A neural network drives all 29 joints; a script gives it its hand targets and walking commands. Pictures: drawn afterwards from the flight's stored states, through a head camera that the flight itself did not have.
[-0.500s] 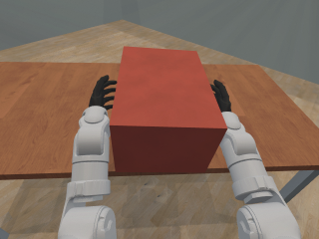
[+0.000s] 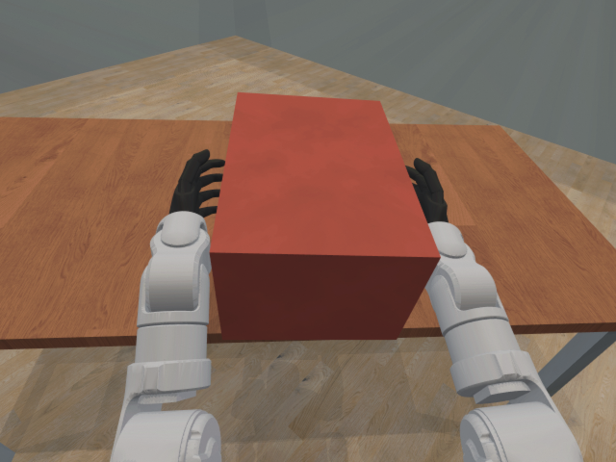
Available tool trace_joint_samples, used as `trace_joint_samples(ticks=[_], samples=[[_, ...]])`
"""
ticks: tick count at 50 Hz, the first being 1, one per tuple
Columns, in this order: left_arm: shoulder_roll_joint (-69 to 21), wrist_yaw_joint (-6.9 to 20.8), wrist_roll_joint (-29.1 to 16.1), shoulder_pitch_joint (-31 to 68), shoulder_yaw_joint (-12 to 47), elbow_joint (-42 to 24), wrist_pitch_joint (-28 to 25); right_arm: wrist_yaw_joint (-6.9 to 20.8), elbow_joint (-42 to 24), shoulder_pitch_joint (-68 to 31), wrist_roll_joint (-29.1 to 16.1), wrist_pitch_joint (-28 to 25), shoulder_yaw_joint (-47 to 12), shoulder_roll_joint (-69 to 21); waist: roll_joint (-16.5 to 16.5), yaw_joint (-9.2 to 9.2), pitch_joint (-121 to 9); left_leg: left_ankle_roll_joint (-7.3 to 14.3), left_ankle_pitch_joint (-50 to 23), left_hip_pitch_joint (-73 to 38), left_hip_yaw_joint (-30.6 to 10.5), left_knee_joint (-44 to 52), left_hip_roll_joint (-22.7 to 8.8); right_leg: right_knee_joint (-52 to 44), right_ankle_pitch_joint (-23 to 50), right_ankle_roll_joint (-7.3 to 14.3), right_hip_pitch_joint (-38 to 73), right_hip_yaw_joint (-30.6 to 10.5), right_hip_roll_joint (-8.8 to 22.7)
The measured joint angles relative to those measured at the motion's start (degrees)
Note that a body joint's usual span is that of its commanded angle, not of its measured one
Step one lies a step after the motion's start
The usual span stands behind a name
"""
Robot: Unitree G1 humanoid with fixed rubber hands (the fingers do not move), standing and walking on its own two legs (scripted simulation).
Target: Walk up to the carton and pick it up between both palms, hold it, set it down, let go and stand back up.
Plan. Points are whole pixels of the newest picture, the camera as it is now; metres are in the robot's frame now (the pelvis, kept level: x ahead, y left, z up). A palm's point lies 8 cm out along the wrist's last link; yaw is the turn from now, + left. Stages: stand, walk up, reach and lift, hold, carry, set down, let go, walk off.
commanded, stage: hold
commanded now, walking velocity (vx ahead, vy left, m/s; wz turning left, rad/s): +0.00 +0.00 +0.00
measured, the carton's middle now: (310, 206) +0.39 +0.00 +0.17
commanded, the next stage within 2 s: none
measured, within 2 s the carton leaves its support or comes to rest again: neither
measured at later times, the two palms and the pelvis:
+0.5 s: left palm (189, 212) +0.36 +0.15 +0.18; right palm (429, 222) +0.35 -0.15 +0.17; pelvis +0.00 +0.00 +0.00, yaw +0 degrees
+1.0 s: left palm (191, 210) +0.36 +0.14 +0.18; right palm (430, 219) +0.36 -0.15 +0.17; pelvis +0.00 +0.00 +0.00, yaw +0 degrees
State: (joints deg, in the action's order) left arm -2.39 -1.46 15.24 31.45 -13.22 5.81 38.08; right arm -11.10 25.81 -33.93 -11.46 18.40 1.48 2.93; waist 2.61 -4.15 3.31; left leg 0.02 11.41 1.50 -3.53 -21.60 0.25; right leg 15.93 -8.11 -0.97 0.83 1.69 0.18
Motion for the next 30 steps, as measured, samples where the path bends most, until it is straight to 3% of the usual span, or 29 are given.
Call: trace_joint_samples(ticks=[30], samples=[[0.1,0.2,-0.1,1.4,-0.9,1.7,-0.3,0.0,1.1,-1.4,0.8,0.5,0.4,0.0,-0.6,0.39,-0.2,0.2,-0.6,0.4,0.4,0.4,0.0,0.1,0.5,0.0,-0.8,-0.4,0.1]])
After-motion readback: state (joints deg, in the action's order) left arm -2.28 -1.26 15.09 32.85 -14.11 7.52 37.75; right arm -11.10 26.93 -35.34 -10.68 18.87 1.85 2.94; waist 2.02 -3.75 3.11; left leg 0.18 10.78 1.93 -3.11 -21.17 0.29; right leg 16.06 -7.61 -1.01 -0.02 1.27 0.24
